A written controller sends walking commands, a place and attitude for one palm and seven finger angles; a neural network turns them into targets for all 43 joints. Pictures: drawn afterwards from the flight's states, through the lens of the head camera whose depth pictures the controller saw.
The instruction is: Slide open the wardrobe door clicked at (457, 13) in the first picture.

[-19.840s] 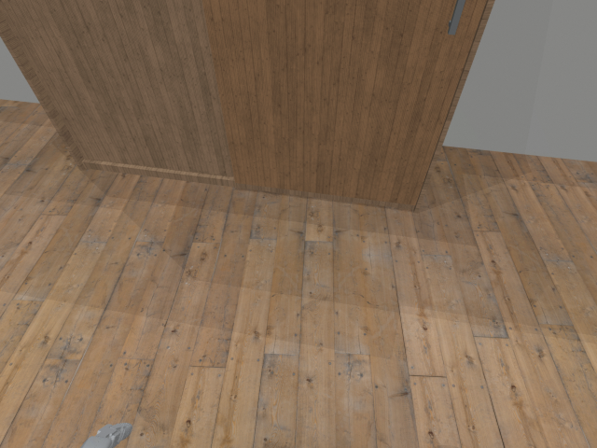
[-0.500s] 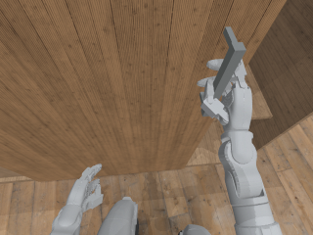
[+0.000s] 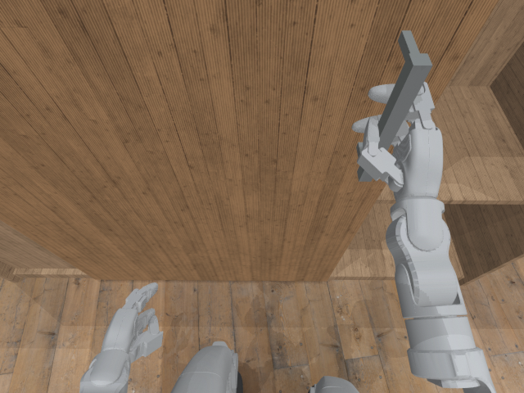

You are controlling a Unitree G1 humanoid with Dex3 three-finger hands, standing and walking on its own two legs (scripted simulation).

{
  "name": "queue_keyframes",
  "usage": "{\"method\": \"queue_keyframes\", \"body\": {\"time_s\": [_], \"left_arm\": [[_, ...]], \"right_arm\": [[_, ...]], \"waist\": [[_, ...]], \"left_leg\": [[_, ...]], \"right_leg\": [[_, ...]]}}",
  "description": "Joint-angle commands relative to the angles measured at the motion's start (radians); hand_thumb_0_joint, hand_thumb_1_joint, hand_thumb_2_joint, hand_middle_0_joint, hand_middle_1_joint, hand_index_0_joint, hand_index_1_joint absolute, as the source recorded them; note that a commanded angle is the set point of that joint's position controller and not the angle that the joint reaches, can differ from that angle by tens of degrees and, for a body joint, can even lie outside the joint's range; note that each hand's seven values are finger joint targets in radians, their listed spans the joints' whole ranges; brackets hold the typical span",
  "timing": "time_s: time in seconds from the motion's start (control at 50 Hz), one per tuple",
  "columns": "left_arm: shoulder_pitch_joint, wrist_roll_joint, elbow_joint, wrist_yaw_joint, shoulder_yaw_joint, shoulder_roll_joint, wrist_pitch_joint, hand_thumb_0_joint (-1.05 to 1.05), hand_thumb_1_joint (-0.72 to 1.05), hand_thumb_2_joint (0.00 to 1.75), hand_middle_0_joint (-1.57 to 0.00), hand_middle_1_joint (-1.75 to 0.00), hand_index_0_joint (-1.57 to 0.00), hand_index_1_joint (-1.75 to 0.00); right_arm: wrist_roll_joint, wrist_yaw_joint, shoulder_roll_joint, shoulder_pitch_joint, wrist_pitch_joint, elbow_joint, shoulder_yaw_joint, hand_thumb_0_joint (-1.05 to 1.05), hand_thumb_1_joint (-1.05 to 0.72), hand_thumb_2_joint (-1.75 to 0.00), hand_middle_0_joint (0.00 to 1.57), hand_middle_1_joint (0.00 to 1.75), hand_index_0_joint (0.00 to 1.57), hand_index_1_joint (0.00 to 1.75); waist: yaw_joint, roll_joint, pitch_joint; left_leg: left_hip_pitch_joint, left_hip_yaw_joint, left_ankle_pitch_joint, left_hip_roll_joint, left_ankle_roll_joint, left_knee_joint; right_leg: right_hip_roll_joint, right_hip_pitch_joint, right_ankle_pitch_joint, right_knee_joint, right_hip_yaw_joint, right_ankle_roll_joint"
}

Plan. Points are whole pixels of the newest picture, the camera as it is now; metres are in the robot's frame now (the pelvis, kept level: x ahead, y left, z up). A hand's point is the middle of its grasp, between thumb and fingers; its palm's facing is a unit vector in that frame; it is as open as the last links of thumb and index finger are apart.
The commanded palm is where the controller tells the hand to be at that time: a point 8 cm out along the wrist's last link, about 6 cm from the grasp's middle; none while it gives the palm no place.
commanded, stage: step sideways, sliding the door along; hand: right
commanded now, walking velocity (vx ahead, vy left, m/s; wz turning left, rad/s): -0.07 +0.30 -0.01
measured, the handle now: (382, 118) +0.43 -0.15 +0.16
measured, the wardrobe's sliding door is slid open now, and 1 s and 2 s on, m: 0.52 0.59 0.59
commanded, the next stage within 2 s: stop walking and hold the door there in 0.82 s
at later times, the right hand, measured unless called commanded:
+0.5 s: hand (302, 147) +0.39 -0.04 +0.15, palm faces +0.33 +0.94 -0.05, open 6.3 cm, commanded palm +0.35 -0.02 +0.15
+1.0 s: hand (303, 147) +0.39 -0.05 +0.15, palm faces +0.55 +0.80 -0.23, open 6.9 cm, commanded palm +0.34 -0.06 +0.14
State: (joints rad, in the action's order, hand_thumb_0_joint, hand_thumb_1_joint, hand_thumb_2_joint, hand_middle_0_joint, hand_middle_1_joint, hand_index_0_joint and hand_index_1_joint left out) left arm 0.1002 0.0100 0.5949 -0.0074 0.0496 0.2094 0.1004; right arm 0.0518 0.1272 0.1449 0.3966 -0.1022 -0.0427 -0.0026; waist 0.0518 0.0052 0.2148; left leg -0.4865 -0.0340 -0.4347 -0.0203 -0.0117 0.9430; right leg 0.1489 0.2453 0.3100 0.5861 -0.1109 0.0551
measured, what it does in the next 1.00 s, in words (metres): steps to the left: left foot, then right foot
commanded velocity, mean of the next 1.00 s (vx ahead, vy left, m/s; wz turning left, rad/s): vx -0.12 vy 0.21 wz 0.02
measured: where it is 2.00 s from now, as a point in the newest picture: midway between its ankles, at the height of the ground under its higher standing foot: outside the picture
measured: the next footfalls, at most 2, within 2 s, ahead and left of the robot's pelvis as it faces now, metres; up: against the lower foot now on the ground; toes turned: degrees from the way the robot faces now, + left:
left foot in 0.16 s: +0.06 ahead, +0.21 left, +0.00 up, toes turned +5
right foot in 0.34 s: +0.00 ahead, -0.04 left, +0.00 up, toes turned -9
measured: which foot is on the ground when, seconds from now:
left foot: up 0.00-0.14, down 0.16-0.34, up 0.36-0.56, down 0.58-0.76, up 0.78-0.98, down 1.00-1.00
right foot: down 0.00-0.18, up 0.20-0.32, down 0.34-0.62, up 0.64-0.74, down 0.76-1.00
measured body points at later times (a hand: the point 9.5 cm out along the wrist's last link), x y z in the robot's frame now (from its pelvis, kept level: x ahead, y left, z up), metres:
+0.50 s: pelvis -0.03 +0.17 +0.00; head +0.06 +0.16 +0.44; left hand +0.16 +0.38 -0.12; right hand +0.36 -0.09 +0.16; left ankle +0.01 +0.30 -0.69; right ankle -0.04 -0.03 -0.73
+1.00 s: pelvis +0.03 +0.29 +0.00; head +0.11 +0.27 +0.44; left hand +0.23 +0.49 -0.10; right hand +0.36 -0.08 +0.16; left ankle +0.09 +0.40 -0.72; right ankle -0.04 +0.09 -0.73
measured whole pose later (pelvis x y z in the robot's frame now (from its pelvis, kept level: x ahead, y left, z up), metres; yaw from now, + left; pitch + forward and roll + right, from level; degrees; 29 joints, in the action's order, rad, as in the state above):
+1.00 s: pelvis +0.03 +0.29 +0.00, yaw +0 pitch -1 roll +2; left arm 0.14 0.04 0.60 0.00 -0.01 0.20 0.12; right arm 0.06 0.13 0.45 0.43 -0.10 -0.29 0.36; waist 0.11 0.04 0.22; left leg -0.34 -0.10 -0.12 0.00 -0.02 0.59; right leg 0.27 0.14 0.34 0.58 -0.15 0.12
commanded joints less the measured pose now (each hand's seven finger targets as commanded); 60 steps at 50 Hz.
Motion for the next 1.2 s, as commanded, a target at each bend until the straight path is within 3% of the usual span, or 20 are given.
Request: {"method": "queue_keyframes", "body": {"time_s": [0.0, 0.1, 0.18, 0.24, 0.28, 0.32, 0.48, 0.54, 0.6, 0.64, 0.7, 0.74, 0.76, 0.8, 0.9, 0.92, 0.96, 1.0, 1.04, 1.18], "left_arm": [[-0.028, 0.008, -0.132, 0.0, 0.034, 0.139, 0.05, 0.0, 0.9, 0.9, -0.2, -0.3, -0.2, -0.3], [-0.025, 0.039, -0.144, -0.016, 0.013, 0.119, 0.047, 0.0, 0.9, 0.9, -0.2, -0.3, -0.2, -0.3], [-0.054, 0.039, -0.125, -0.058, 0.009, 0.08, 0.051, 0.0, 0.9, 0.9, -0.2, -0.3, -0.2, -0.3], [-0.058, 0.031, -0.071, -0.07, -0.024, 0.057, 0.061, 0.0, 0.9, 0.9, -0.2, -0.3, -0.2, -0.3], [-0.031, 0.028, -0.076, -0.07, 0.003, 0.08, 0.04, 0.0, 0.9, 0.9, -0.2, -0.3, -0.2, -0.3], [-0.012, 0.026, -0.1, -0.031, 0.043, 0.15, 0.029, 0.0, 0.9, 0.9, -0.2, -0.3, -0.2, -0.3], [-0.004, 0.033, -0.116, -0.004, 0.031, 0.155, 0.017, 0.0, 0.9, 0.9, -0.2, -0.3, -0.2, -0.3], [-0.006, 0.057, -0.114, -0.013, 0.019, 0.154, 0.021, 0.0, 0.9, 0.9, -0.2, -0.3, -0.2, -0.3], [-0.017, 0.06, -0.109, -0.043, 0.02, 0.102, 0.029, 0.0, 0.9, 0.9, -0.2, -0.3, -0.2, -0.3], [-0.028, 0.056, -0.082, -0.066, -0.004, 0.088, 0.037, 0.0, 0.9, 0.9, -0.2, -0.3, -0.2, -0.3], [-0.003, 0.048, -0.073, -0.075, -0.008, 0.095, 0.037, 0.0, 0.9, 0.9, -0.2, -0.3, -0.2, -0.3], [-0.012, 0.041, -0.109, -0.035, 0.036, 0.168, 0.021, 0.0, 0.9, 0.9, -0.2, -0.3, -0.2, -0.3], [-0.011, 0.033, -0.111, -0.004, 0.044, 0.168, 0.03, 0.0, 0.9, 0.9, -0.2, -0.3, -0.2, -0.3], [0.009, 0.039, -0.113, 0.009, 0.039, 0.142, 0.063, 0.0, 0.9, 0.9, -0.2, -0.3, -0.2, -0.3], [0.008, 0.041, -0.133, 0.005, 0.03, 0.149, 0.104, 0.0, 0.9, 0.9, -0.2, -0.3, -0.2, -0.3], [0.076, 0.027, -0.042, -0.019, 0.05, 0.247, 0.068, 0.0, 0.9, 0.9, -0.2, -0.3, -0.2, -0.3], [0.076, 0.046, -0.092, -0.021, 0.019, 0.193, 0.045, 0.0, 0.9, 0.9, -0.2, -0.3, -0.2, -0.3], [0.004, 0.032, -0.107, -0.044, 0.008, 0.127, 0.044, 0.0, 0.9, 0.9, -0.2, -0.3, -0.2, -0.3], [0.028, 0.045, -0.07, -0.064, -0.007, 0.157, 0.037, 0.0, 0.9, 0.9, -0.2, -0.3, -0.2, -0.3], [-0.022, 0.036, -0.041, -0.081, -0.031, 0.163, 0.025, 0.0, 0.9, 0.9, -0.2, -0.3, -0.2, -0.3]], "right_arm": [[-0.019, -0.088, -0.06, 0.47, -0.106, 0.305, -0.188, 0.0, -0.9, -0.9, 0.45, 1.4, 0.45, 1.4], [-0.01, -0.075, -0.065, 0.49, -0.091, 0.268, -0.196, 0.0, -0.9, -0.9, 0.45, 1.4, 0.45, 1.4], [-0.018, -0.05, 0.025, 0.463, -0.081, 0.251, -0.159, 0.0, -0.9, -0.9, 0.45, 1.4, 0.45, 1.4], [-0.003, -0.039, -0.066, 0.582, -0.103, 0.309, -0.225, 0.0, -0.9, -0.9, 0.45, 1.4, 0.45, 1.4], [0.008, -0.041, -0.056, 0.611, -0.125, 0.281, -0.216, 0.0, -0.9, -0.9, 0.45, 1.4, 0.45, 1.4], [0.023, -0.081, -0.107, 0.638, -0.111, 0.224, -0.235, 0.0, -0.9, -0.9, 0.45, 1.4, 0.45, 1.4], [0.029, -0.076, -0.005, 0.693, -0.08, 0.149, -0.14, 0.0, -0.9, -0.9, 0.45, 1.4, 0.45, 1.4], [0.018, -0.059, 0.09, 0.634, -0.082, 0.136, -0.073, 0.0, -0.9, -0.9, 0.45, 1.4, 0.45, 1.4], [0.009, -0.034, 0.223, 0.545, -0.083, 0.115, 0.038, 0.0, -0.9, -0.9, 0.45, 1.4, 0.45, 1.4], [0.007, -0.019, 0.206, 0.541, -0.082, 0.167, 0.041, 0.0, -0.9, -0.9, 0.45, 1.4, 0.45, 1.4], [0.024, -0.003, 0.198, 0.586, -0.128, 0.278, 0.046, 0.0, -0.9, -0.9, 0.45, 1.4, 0.45, 1.4], [0.036, -0.039, 0.13, 0.556, -0.127, 0.293, 0.003, 0.0, -0.9, -0.9, 0.45, 1.4, 0.45, 1.4], [0.002, -0.052, 0.096, 0.587, -0.121, 0.275, 0.005, 0.0, -0.9, -0.9, 0.45, 1.4, 0.45, 1.4], [0.002, -0.047, 0.104, 0.629, -0.114, 0.32, -0.014, 0.0, -0.9, -0.9, 0.45, 1.4, 0.45, 1.4], [0.003, -0.048, 0.135, 0.526, -0.068, 0.283, -0.02, 0.0, -0.9, -0.9, 0.45, 1.4, 0.45, 1.4], [-0.038, -0.004, 0.828, 0.287, -0.076, -0.155, 0.626, 0.0, -0.9, -0.9, 0.45, 1.4, 0.45, 1.4], [-0.05, -0.025, 0.658, 0.292, -0.099, -0.073, 0.464, 0.0, -0.9, -0.9, 0.45, 1.4, 0.45, 1.4], [-0.048, -0.019, 0.718, 0.216, -0.114, -0.147, 0.552, 0.0, -0.9, -0.9, 0.45, 1.4, 0.45, 1.4], [-0.024, 0.003, 0.709, 0.077, -0.064, -0.275, 0.577, 0.0, -0.9, -0.9, 0.45, 1.4, 0.45, 1.4], [-0.039, 0.036, 0.663, 0.228, -0.098, -0.237, 0.554, 0.0, -0.9, -0.9, 0.45, 1.4, 0.45, 1.4]], "waist": [[-0.078, 0.253, -0.519], [-0.082, 0.239, -0.516], [-0.038, -0.332, -0.566], [-0.095, -0.171, -0.554], [-0.107, -0.16, -0.627], [-0.09, 0.11, -0.697], [-0.091, 0.327, -0.557], [-0.082, 0.255, -0.542], [-0.051, -0.25, -0.59], [-0.058, -0.184, -0.569], [-0.094, -0.104, -0.646], [-0.066, 0.217, -0.694], [-0.054, 0.236, -0.642], [-0.073, 0.397, -0.591], [-0.079, 0.407, -0.542], [-0.044, 0.373, -0.533], [-0.047, 0.285, -0.555], [-0.038, -0.092, -0.566], [-0.027, -0.188, -0.562], [-0.045, -0.208, -0.551]], "left_leg": [[0.032, 0.021, 0.044, 0.054, -0.01, -0.099], [0.305, -0.07, 0.268, 0.011, -0.018, -0.454], [0.463, 0.213, 1.186, 0.308, 0.154, -0.464], [0.563, 0.106, 1.243, 0.29, 0.157, -0.357], [0.407, 0.004, 1.018, 0.205, 0.073, -0.234], [-0.016, 0.06, -0.042, 0.06, -0.004, 0.009], [0.139, -0.046, 0.069, 0.019, -0.006, -0.211], [0.331, -0.083, 0.415, 0.019, -0.01, -0.472], [0.599, 0.168, 1.434, 0.298, 0.129, -0.406], [0.633, 0.19, 1.523, 0.351, 0.169, -0.372], [0.489, 0.059, 1.232, 0.247, 0.078, -0.217], [-0.005, 0.05, -0.055, 0.058, -0.026, -0.001], [-0.087, 0.074, -0.152, 0.027, -0.011, 0.02], [-0.105, 0.025, -0.035, 0.035, -0.004, -0.061], [0.085, -0.098, 0.183, -0.012, -0.009, -0.285], [0.082, -0.115, 0.219, -0.024, -0.031, -0.309], [0.318, -0.1, 0.653, 0.026, -0.009, -0.525], [0.613, 0.217, 1.574, 0.354, 0.145, -0.418], [0.627, 0.272, 1.507, 0.415, 0.183, -0.366], [0.415, 0.156, 0.993, 0.34, 0.15, -0.468]], "right_leg": [[0.301, -0.377, -0.861, -0.098, 0.113, -0.168], [0.188, -0.255, -0.624, 0.017, 0.039, -0.092], [-0.1, 0.105, 0.299, 0.431, 0.072, -0.014], [-0.076, 0.111, 0.191, 0.141, 0.083, -0.027], [0.023, -0.198, -0.333, -0.106, 0.076, -0.058], [0.402, -0.55, -1.132, -0.095, 0.403, -0.262], [0.261, -0.386, -0.862, -0.035, 0.076, -0.144], [0.162, -0.299, -0.705, 0.08, 0.008, -0.113], [-0.072, 0.106, 0.19, 0.413, -0.016, 0.008], [-0.081, 0.191, 0.365, 0.382, 0.075, -0.022], [0.039, -0.153, -0.307, -0.092, 0.049, -0.034], [0.427, -0.617, -1.385, -0.092, 0.333, -0.233], [0.405, -0.662, -1.39, -0.054, 0.244, -0.242], [0.319, -0.671, -1.298, -0.022, 0.129, -0.206], [0.195, -0.558, -1.13, -0.017, -0.044, -0.105], [0.199, -0.503, -1.092, -0.023, -0.081, -0.098], [0.11, -0.337, -0.889, 0.207, -0.097, -0.061], [-0.114, 0.142, 0.289, 0.555, -0.041, -0.01], [-0.113, 0.287, 0.35, 0.688, 0.141, -0.018], [-0.134, 0.11, 0.159, 0.292, 0.073, -0.023]]}}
